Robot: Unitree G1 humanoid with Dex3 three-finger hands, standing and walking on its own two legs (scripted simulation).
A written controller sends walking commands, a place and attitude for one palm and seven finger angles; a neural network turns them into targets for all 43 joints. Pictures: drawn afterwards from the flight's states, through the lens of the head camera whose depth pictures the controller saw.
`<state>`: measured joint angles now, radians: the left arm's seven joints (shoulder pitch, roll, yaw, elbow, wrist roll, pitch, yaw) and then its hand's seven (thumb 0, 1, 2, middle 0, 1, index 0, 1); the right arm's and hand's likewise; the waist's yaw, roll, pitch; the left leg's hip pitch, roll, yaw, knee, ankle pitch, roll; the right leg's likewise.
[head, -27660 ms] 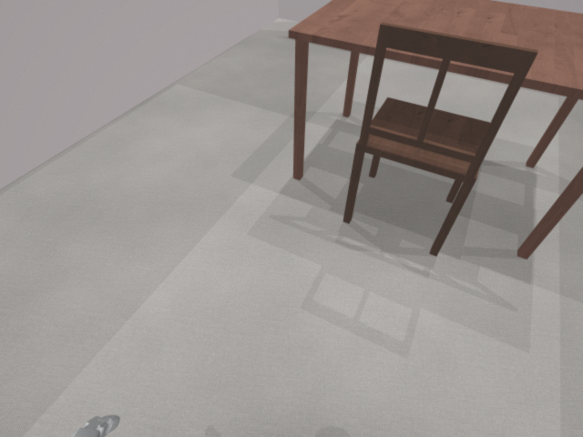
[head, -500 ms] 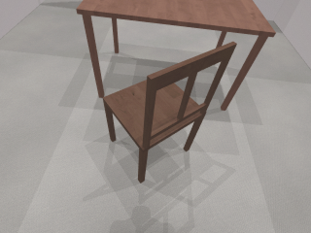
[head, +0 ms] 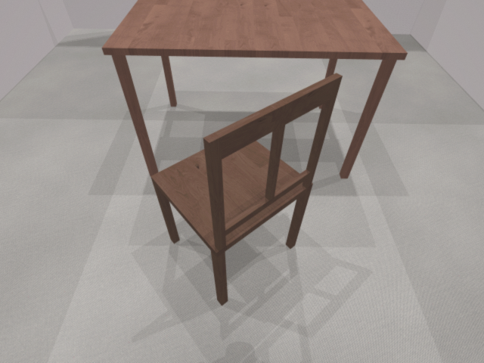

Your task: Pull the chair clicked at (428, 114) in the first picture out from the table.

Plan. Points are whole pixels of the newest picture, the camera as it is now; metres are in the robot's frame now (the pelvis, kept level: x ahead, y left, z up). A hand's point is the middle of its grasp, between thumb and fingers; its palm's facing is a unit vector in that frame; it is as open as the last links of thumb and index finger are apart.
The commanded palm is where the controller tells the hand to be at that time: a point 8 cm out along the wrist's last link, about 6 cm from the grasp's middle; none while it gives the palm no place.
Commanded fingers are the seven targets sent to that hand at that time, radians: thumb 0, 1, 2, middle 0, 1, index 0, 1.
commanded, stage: let the arm hang, fingers relaxed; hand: left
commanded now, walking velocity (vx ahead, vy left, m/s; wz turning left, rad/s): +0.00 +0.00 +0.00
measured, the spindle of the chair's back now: (273, 165) +0.64 -0.05 -0.10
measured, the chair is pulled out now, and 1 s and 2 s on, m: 0.47 0.47 0.47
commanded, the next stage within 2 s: look to check the result in 0.16 s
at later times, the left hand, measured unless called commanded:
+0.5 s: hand out of the picture -0.01 +0.14 -0.18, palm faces +0.06 -0.99 -0.16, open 7.4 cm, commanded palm none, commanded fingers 0.00 0.90 0.90 -0.20 -0.30 -0.20 -0.30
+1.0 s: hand out of the picture -0.01 +0.15 -0.17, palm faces +0.05 -0.98 -0.17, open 7.4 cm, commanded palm none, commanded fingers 0.00 0.90 0.90 -0.20 -0.30 -0.20 -0.30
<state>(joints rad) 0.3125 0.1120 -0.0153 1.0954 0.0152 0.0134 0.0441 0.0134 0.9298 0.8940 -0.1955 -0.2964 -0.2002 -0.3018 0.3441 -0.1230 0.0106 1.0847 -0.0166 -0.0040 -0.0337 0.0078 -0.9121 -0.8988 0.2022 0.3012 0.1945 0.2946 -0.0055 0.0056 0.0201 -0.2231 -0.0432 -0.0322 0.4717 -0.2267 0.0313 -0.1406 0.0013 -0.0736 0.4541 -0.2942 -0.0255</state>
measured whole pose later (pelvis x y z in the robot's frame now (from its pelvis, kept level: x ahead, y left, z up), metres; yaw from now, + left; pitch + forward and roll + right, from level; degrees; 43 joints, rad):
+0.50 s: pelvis +0.01 -0.01 +0.00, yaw +0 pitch -2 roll +0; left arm 0.32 0.10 0.00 1.10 0.00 0.01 0.04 0.00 0.91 0.89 -0.19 -0.30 -0.20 -0.30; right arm 0.32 -0.12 0.00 1.10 -0.01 -0.01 -0.05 0.01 -0.91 -0.90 0.20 0.30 0.19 0.29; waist 0.00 0.01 0.05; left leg -0.19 -0.04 -0.04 0.46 -0.24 0.02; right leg -0.10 0.01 -0.08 0.43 -0.30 -0.03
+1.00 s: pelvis +0.01 -0.01 +0.00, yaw +0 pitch -2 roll +0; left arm 0.32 0.11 0.00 1.10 0.01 0.01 0.04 0.00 0.91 0.89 -0.19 -0.30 -0.20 -0.30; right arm 0.34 -0.12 0.01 1.11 -0.01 -0.01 -0.04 0.01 -0.91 -0.90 0.20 0.30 0.19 0.29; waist 0.00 0.01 0.05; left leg -0.19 -0.03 -0.03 0.46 -0.23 0.02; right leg -0.10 0.01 -0.07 0.42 -0.29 -0.03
